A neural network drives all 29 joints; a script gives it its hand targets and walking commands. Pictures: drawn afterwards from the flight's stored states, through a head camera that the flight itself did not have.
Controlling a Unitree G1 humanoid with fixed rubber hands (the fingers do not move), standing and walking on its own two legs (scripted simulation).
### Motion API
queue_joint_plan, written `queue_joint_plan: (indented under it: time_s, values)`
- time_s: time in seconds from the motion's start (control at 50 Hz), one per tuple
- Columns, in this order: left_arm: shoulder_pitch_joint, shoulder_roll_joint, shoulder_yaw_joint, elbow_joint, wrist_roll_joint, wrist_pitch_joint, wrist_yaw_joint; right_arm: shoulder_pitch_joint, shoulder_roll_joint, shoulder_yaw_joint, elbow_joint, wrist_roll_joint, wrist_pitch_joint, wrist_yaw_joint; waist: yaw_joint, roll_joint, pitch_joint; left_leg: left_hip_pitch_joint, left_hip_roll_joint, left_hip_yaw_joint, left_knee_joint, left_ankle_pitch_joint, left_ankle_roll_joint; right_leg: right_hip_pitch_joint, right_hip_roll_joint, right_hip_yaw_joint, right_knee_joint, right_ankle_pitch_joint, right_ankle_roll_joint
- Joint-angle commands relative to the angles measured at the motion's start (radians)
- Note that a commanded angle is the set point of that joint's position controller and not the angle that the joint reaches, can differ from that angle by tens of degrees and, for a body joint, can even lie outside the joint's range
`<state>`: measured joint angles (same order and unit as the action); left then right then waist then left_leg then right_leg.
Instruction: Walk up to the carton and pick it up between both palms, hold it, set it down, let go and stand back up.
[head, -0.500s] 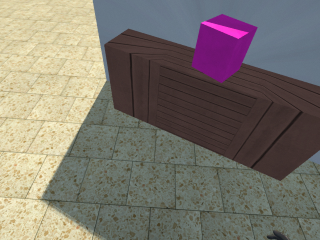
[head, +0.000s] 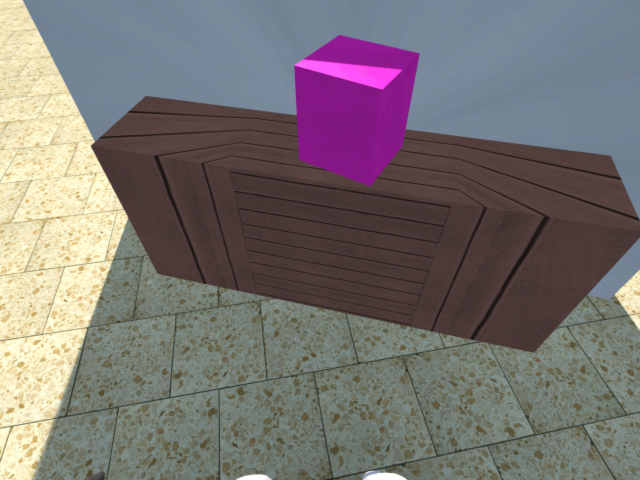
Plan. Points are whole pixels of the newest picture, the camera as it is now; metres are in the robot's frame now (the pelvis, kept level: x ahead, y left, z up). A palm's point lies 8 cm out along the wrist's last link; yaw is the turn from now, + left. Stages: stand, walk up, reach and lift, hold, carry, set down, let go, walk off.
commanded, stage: walk up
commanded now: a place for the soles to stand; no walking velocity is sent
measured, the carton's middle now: (354, 110) +0.93 -0.12 -0.02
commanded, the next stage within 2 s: none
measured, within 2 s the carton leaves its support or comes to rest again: neither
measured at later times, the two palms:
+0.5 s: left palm (46, 454) +0.21 +0.35 -0.08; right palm out of the picture +0.10 -0.25 -0.03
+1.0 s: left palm (101, 372) +0.32 +0.33 -0.09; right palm (527, 454) +0.18 -0.27 -0.09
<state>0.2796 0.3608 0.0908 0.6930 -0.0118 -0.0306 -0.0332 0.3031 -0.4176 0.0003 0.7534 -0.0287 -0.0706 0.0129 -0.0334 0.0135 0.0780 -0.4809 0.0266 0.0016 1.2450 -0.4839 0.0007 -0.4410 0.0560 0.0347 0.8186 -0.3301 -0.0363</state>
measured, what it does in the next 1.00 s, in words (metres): walks ahead: left foot, then right foot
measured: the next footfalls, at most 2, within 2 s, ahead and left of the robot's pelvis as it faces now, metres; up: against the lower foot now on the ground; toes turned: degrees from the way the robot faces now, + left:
left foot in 0.18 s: +0.19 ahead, +0.15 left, +0.00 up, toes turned +2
right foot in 0.70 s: +0.19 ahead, -0.10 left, +0.00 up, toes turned -11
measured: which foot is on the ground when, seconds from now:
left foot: up 0.00-0.16, down 0.18-0.72, up 0.74-0.96, down 0.98-1.00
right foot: down 0.00-0.22, up 0.24-0.68, down 0.70-1.00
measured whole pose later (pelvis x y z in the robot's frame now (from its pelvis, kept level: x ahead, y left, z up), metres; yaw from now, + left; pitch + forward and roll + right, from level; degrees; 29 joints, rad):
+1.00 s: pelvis +0.18 +0.05 +0.00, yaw -14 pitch +0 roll -3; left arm 0.35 0.37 0.07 0.69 0.01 -0.04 0.00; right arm 0.28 -0.41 0.00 0.75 -0.03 -0.04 0.00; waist -0.02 0.05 0.08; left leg -0.50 0.06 0.02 0.83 -0.34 0.04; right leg -0.38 0.06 0.04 0.79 -0.40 -0.02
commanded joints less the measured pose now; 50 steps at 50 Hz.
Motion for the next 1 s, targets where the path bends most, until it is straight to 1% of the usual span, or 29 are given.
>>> queue_joint_plan:
  time_s: [0.0, 0.08, 0.12, 0.14, 0.16, 0.18, 0.2, 0.22, 0.24, 0.26, 0.36, 0.4, 0.46, 0.54, 0.6, 0.64, 0.66, 0.68, 0.7, 0.72, 0.74, 0.76, 0.8, 0.86, 0.9, 0.92, 0.94, 0.96, 0.98]
  values:
    - [0.065, 0.305, 0.068, -0.041, 0.014, -0.060, 0.030, -0.008, -0.210, -0.105, -0.087, 0.014, -0.012, 0.004, 0.043, -0.109, -0.009, -0.067, 0.061, -0.033, -0.160, 0.025, 0.030, 0.018, -0.240, 0.474, -0.423, 0.108, -0.236]
    - [0.001, 0.343, 0.071, -0.076, 0.040, -0.052, 0.016, 0.031, -0.217, -0.124, -0.046, 0.005, -0.020, 0.015, 0.029, -0.225, 0.003, 0.015, 0.055, 0.016, -0.354, 0.113, 0.022, -0.088, -0.204, 0.448, -0.473, -0.370, -0.214]
    - [-0.106, 0.304, 0.062, -0.079, 0.038, -0.039, 0.009, 0.133, -0.221, -0.136, -0.004, -0.009, -0.028, 0.011, -0.078, -0.106, -0.052, 0.376, 0.024, 0.034, -0.499, 0.190, 0.057, -0.369, -0.200, 0.415, -0.327, -0.451, -0.174]
    - [-0.081, 0.236, 0.035, -0.090, 0.046, -0.040, 0.010, 0.231, -0.265, -0.158, 0.028, -0.008, -0.039, 0.003, -0.110, 0.001, -0.088, 0.563, 0.037, -0.042, -0.589, 0.119, 0.070, -0.464, -0.137, 0.326, -0.181, -0.315, -0.118]
    - [-0.016, 0.139, 0.024, -0.077, 0.034, -0.039, 0.017, 0.320, -0.299, -0.173, 0.022, -0.022, -0.047, -0.010, -0.144, 0.236, -0.170, 0.619, 0.187, -0.291, -0.799, -0.151, 0.070, -0.488, 0.037, 0.176, 0.161, -0.310, -0.045]
    - [0.083, 0.146, 0.027, -0.055, 0.040, -0.028, 0.023, 0.230, -0.356, -0.176, -0.012, -0.017, -0.050, -0.020, -0.072, 0.214, -0.191, 0.538, 0.412, -0.712, -0.998, -0.456, 0.110, -0.455, 0.111, 0.096, 0.391, -0.222, 0.020]
    - [0.145, 0.235, 0.041, -0.020, 0.049, -0.021, 0.021, 0.111, -0.365, -0.181, -0.048, -0.006, -0.046, -0.019, -0.024, 0.170, -0.144, 0.405, 0.448, -0.756, -1.072, -0.628, 0.093, -0.415, 0.052, 0.098, 0.435, -0.198, 0.021]
    - [0.159, 0.296, 0.063, 0.011, 0.053, -0.011, 0.015, 0.072, -0.357, -0.178, -0.049, 0.007, -0.043, -0.012, 0.001, 0.075, -0.102, 0.357, 0.461, -0.756, -1.088, -0.653, 0.078, -0.365, 0.017, 0.145, 0.456, -0.160, 0.033]
    - [0.157, 0.298, 0.060, 0.014, 0.056, -0.013, 0.010, 0.012, -0.318, -0.167, -0.056, 0.003, -0.043, -0.016, 0.018, 0.130, -0.065, 0.340, 0.428, -0.675, -1.071, -0.602, 0.075, -0.387, -0.009, 0.130, 0.448, -0.114, 0.035]
    - [0.137, 0.294, 0.076, 0.035, 0.040, -0.008, 0.005, -0.007, -0.288, -0.159, -0.063, -0.007, -0.042, -0.014, 0.018, 0.072, -0.040, 0.280, 0.379, -0.556, -1.049, -0.528, 0.120, -0.345, -0.026, 0.089, 0.430, -0.132, 0.042]
    - [0.138, 0.224, 0.069, 0.017, 0.021, -0.004, -0.006, 0.035, -0.258, -0.144, -0.076, -0.005, -0.051, -0.013, 0.013, 0.127, 0.036, 0.264, 0.259, -0.237, -1.034, -0.191, 0.091, -0.266, -0.035, 0.081, 0.306, 0.041, 0.059]
    - [0.130, 0.256, 0.070, 0.011, 0.030, 0.002, -0.013, 0.081, -0.277, -0.150, -0.063, 0.012, -0.052, -0.012, -0.009, 0.093, 0.009, 0.277, 0.281, -0.229, -1.053, -0.231, 0.076, -0.253, -0.043, 0.083, 0.291, 0.079, 0.056]
    - [0.112, 0.231, 0.065, -0.008, 0.027, -0.004, -0.018, 0.048, -0.292, -0.151, -0.078, 0.004, -0.036, -0.007, -0.018, 0.123, 0.003, 0.299, 0.283, -0.105, -1.001, -0.124, 0.182, -0.202, -0.070, 0.013, 0.097, 0.013, 0.082]
    - [0.088, 0.254, 0.057, -0.035, 0.022, -0.025, -0.021, 0.039, -0.312, -0.158, -0.082, -0.008, -0.021, 0.001, -0.017, 0.133, 0.054, 0.234, 0.288, -0.057, -0.945, -0.103, 0.215, -0.084, -0.092, -0.025, -0.068, -0.022, 0.057]
    - [0.164, 0.239, 0.074, 0.009, 0.029, -0.027, -0.011, -0.033, -0.295, -0.155, -0.112, -0.004, -0.007, 0.007, 0.057, 0.116, -0.070, 0.207, 0.299, 0.019, -0.820, -0.084, 0.214, 0.131, -0.092, -0.078, -0.222, -0.024, 0.005]
    - [0.289, 0.262, 0.085, 0.043, 0.041, -0.045, 0.016, -0.004, -0.236, -0.138, -0.106, -0.012, 0.012, 0.003, 0.098, -0.085, -0.164, 0.122, 0.233, 0.065, -0.493, -0.042, 0.156, 0.352, -0.043, -0.010, -0.310, -0.045, -0.013]
    - [0.276, 0.288, 0.081, 0.048, 0.047, -0.049, 0.031, 0.045, -0.155, -0.110, -0.091, -0.003, 0.016, 0.000, 0.086, -0.289, -0.117, -0.022, 0.150, 0.134, -0.285, -0.080, 0.097, 0.375, -0.100, 0.186, -0.382, -0.151, -0.044]
    - [0.221, 0.375, 0.097, 0.009, 0.044, -0.054, 0.045, 0.038, -0.107, -0.086, -0.101, 0.019, 0.023, 0.000, 0.067, -0.378, -0.038, -0.203, 0.049, 0.117, -0.159, -0.086, 0.033, 0.332, -0.242, 0.522, -0.485, -0.275, -0.109]
    - [0.171, 0.369, 0.096, -0.034, 0.038, -0.048, 0.051, -0.004, -0.167, -0.090, -0.101, 0.020, 0.029, 0.003, 0.065, -0.259, 0.012, -0.263, 0.035, 0.074, -0.122, -0.002, 0.014, 0.254, -0.301, 0.673, -0.570, -0.388, -0.174]
    - [0.182, 0.394, 0.102, -0.027, 0.027, -0.042, 0.048, -0.043, -0.216, -0.112, -0.099, 0.015, 0.022, -0.002, 0.092, -0.227, 0.029, -0.279, 0.034, 0.020, -0.110, -0.065, 0.016, 0.271, -0.353, 0.766, -0.532, -0.257, -0.273]
    - [0.199, 0.379, 0.091, -0.020, 0.025, -0.041, 0.044, -0.044, -0.262, -0.117, -0.091, 0.012, 0.007, -0.011, 0.082, -0.205, 0.008, -0.310, 0.055, -0.048, -0.139, -0.116, 0.026, 0.299, -0.370, 0.749, -0.458, -0.062, -0.302]
    - [0.167, 0.329, 0.072, -0.043, 0.022, -0.044, 0.046, -0.027, -0.262, -0.122, -0.087, 0.009, -0.001, -0.015, 0.070, -0.186, 0.001, -0.284, 0.065, -0.023, -0.162, -0.121, 0.028, 0.330, -0.331, 0.597, -0.395, 0.141, -0.279]
    - [0.174, 0.309, 0.062, -0.037, 0.012, -0.052, 0.054, 0.013, -0.209, -0.106, -0.062, 0.023, -0.005, -0.015, 0.059, -0.169, -0.067, -0.231, 0.063, -0.048, -0.201, -0.072, 0.030, 0.351, -0.292, 0.511, -0.320, 0.415, -0.230]
    - [0.115, 0.299, 0.055, -0.050, 0.019, -0.043, 0.063, 0.045, -0.197, -0.104, -0.056, 0.029, -0.003, -0.025, 0.054, -0.294, -0.130, -0.121, 0.042, 0.009, -0.290, -0.020, 0.029, 0.289, -0.256, 0.405, -0.258, 0.600, -0.246]
    - [0.066, 0.250, 0.027, -0.059, 0.022, -0.035, 0.063, 0.017, -0.164, -0.097, -0.054, 0.026, -0.010, -0.024, 0.037, -0.184, -0.130, 0.002, 0.028, 0.044, -0.461, 0.082, 0.041, 0.203, -0.219, 0.304, -0.177, 0.659, -0.220]
    - [0.028, 0.276, 0.028, -0.073, 0.021, -0.025, 0.057, 0.115, -0.147, -0.100, -0.016, 0.027, -0.023, -0.032, -0.012, -0.234, -0.130, 0.162, 0.009, 0.103, -0.596, 0.252, 0.044, 0.060, -0.193, 0.218, -0.114, 0.595, -0.176]
    - [0.012, 0.214, 0.008, -0.067, 0.011, -0.022, 0.059, 0.150, -0.184, -0.108, 0.019, 0.022, -0.026, -0.037, -0.039, -0.164, -0.152, 0.290, 0.025, 0.032, -0.692, 0.359, 0.069, -0.003, -0.141, 0.186, -0.022, 0.448, -0.120]
    - [0.000, 0.156, -0.005, -0.085, 0.005, -0.018, 0.059, 0.195, -0.237, -0.127, 0.021, 0.003, -0.036, -0.044, -0.056, 0.006, -0.220, 0.379, 0.162, -0.189, -0.780, 0.370, 0.105, -0.072, -0.077, 0.123, 0.158, 0.279, -0.056]
    - [0.067, 0.101, -0.015, -0.063, -0.003, -0.014, 0.062, 0.123, -0.287, -0.138, -0.008, -0.002, -0.037, -0.048, -0.010, 0.157, -0.191, 0.443, 0.335, -0.446, -0.820, 0.406, 0.163, -0.211, 0.046, 0.081, 0.240, -0.159, -0.001]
